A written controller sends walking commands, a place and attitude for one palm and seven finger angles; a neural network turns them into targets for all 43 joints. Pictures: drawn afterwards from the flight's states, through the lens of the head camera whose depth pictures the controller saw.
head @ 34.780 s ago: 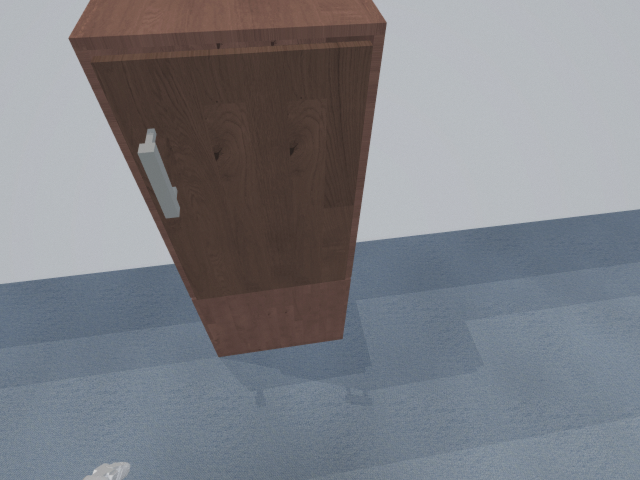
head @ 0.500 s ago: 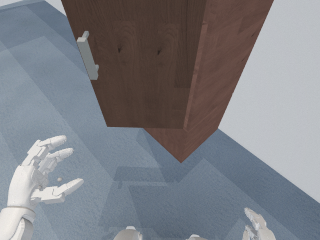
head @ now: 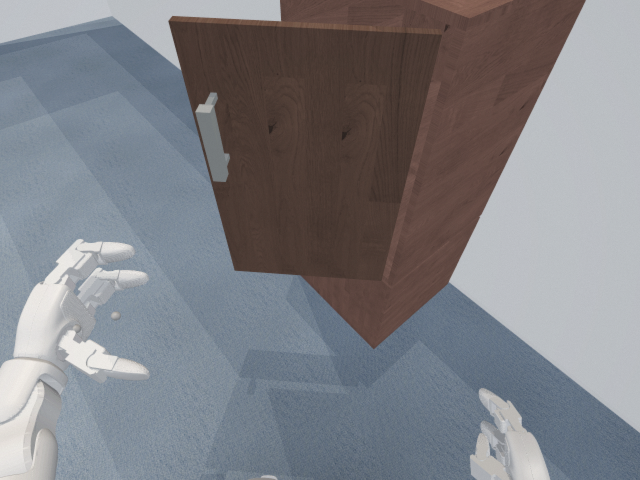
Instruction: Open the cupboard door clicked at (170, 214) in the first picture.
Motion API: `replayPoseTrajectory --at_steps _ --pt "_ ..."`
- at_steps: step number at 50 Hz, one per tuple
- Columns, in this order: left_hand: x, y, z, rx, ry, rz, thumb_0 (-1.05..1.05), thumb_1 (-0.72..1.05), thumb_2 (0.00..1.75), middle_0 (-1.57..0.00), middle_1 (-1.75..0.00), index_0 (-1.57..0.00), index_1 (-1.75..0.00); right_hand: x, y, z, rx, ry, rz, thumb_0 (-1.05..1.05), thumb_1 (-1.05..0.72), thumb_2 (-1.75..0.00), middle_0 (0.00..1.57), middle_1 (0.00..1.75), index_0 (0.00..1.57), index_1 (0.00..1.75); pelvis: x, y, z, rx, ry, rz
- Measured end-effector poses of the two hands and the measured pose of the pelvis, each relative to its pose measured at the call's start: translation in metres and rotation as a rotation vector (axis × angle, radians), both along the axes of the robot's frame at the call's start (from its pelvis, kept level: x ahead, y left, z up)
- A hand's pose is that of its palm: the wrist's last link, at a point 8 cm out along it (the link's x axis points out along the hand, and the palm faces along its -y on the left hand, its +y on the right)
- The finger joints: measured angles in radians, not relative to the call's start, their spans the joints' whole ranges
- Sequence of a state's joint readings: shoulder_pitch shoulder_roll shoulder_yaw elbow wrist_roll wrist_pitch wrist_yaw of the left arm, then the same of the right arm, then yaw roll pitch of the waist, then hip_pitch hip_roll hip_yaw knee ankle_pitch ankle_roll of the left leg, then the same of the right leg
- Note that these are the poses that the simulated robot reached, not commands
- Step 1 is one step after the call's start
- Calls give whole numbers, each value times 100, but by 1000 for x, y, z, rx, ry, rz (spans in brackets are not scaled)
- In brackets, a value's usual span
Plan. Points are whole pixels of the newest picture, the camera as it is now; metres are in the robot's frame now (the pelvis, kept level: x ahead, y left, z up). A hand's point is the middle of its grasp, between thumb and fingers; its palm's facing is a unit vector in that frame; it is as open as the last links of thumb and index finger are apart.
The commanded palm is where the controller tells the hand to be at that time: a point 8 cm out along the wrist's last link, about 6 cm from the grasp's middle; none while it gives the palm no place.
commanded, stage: raise the hand with hooked fingers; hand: left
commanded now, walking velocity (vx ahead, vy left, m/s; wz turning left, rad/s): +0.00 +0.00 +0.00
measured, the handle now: (216, 138) +0.60 +0.23 +0.09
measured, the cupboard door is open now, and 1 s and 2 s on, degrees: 45 45 45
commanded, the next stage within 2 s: move the hooked fingers beside the handle in 0.76 s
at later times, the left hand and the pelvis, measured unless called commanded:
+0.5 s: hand (122, 277) +0.30 +0.26 +0.11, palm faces +0.03 -1.00 -0.02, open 14.0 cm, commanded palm +0.27 +0.30 +0.11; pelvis +0.01 -0.01 +0.01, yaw -1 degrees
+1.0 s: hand (127, 273) +0.31 +0.25 +0.11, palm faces +0.06 -1.00 -0.01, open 14.0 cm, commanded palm +0.29 +0.30 +0.11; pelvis +0.00 -0.02 +0.01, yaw +0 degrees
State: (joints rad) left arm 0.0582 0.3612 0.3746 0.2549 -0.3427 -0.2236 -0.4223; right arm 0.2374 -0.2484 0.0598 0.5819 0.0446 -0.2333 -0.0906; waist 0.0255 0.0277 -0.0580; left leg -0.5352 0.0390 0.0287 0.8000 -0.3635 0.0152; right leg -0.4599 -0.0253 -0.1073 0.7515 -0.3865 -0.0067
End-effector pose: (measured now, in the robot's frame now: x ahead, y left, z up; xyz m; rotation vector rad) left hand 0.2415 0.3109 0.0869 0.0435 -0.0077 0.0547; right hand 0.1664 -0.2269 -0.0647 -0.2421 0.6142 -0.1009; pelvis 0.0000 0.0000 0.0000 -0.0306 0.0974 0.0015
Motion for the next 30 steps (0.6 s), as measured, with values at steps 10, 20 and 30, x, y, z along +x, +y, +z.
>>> replayPoseTrajectory --at_steps 10,20,30 --pt "20 10 17 -5 3 0 -1 -49 31 -30 -119 -30 -120 -14 -12 -3 -15 58 -26 1 -90 -89 20 30 20 30 2 -4 6 4 -17 -2" --pt "38 7 30 -16 1 -19 -1 -50 30 -30 -119 -30 -120 -27 -32 -1 -26 85 -72 1 -90 -90 20 30 20 30 5 -10 11 12 -20 -12" --pt "36 -5 20 -24 7 -2 -1 -50 30 -30 -120 -30 -120 -28 -40 -1 -28 90 -82 1 -90 -90 20 30 20 30 5 -16 11 18 -20 -19"
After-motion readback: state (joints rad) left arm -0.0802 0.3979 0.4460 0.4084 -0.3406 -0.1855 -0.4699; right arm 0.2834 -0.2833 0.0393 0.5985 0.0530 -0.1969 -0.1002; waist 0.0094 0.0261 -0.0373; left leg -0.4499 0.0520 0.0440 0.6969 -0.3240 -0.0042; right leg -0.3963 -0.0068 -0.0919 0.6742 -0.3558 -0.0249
